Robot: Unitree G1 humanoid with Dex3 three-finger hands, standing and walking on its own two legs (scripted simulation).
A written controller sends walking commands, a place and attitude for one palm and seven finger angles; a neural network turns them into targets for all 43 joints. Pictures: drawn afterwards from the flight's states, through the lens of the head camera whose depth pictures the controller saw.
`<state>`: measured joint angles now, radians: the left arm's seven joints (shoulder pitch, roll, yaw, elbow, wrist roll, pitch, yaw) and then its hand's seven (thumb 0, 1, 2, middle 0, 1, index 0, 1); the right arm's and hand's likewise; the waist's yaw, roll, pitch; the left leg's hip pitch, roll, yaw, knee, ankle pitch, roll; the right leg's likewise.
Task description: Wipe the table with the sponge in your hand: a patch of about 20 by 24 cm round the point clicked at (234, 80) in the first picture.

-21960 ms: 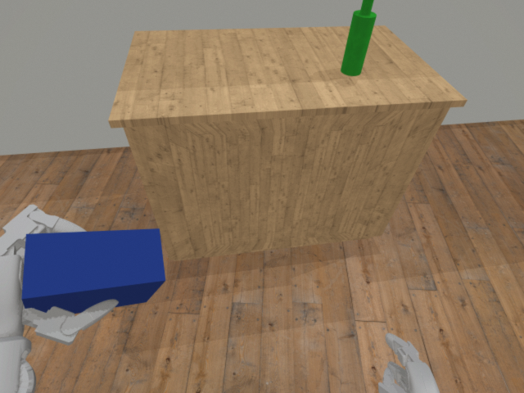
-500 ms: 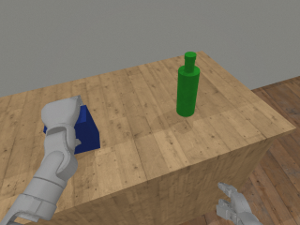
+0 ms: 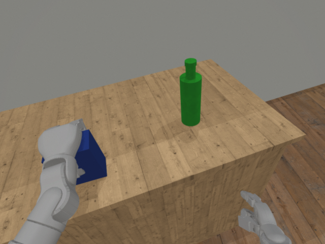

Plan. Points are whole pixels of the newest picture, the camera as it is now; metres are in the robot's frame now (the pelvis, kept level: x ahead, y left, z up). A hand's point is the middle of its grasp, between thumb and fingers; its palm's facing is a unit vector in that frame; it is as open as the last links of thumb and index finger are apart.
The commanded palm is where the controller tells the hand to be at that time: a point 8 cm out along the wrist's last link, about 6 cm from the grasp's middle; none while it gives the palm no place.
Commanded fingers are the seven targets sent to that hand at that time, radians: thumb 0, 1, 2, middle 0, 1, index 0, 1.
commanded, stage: slide across to the third lane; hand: left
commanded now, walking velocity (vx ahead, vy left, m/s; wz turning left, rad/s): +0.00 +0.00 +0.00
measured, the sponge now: (81, 164) +0.29 +0.26 +0.06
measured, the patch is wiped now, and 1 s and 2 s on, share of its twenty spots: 0.80 0.90 0.90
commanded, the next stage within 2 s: wipe forward along the third lane in 0.94 s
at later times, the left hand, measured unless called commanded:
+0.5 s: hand (78, 153) +0.28 +0.24 +0.12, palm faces +0.06 -0.02 -1.00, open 10.5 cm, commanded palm +0.26 +0.20 +0.17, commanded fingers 0.00 0.10 1.30 -1.20 -1.60 -1.20 -1.60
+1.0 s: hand (97, 147) +0.30 +0.20 +0.12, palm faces +0.10 -0.04 -0.99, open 10.5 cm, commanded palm +0.27 +0.17 +0.17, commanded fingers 0.00 0.10 1.30 -1.20 -1.60 -1.20 -1.60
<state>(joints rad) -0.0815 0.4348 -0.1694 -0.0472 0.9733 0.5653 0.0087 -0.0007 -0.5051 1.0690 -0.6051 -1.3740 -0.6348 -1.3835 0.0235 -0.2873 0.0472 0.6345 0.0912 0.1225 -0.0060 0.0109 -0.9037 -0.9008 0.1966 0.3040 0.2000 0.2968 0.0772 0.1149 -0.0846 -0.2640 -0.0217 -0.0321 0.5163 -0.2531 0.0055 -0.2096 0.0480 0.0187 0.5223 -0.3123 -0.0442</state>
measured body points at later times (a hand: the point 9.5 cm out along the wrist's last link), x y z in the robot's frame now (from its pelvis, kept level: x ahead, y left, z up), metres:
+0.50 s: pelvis -0.01 -0.01 +0.00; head -0.04 -0.06 +0.45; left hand +0.27 +0.24 +0.17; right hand +0.24 -0.21 -0.08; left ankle +0.01 +0.12 -0.74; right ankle -0.02 -0.09 -0.74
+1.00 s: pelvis -0.02 +0.00 +0.00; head -0.06 -0.05 +0.44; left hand +0.29 +0.20 +0.17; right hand +0.24 -0.18 -0.08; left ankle +0.01 +0.12 -0.74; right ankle -0.02 -0.09 -0.74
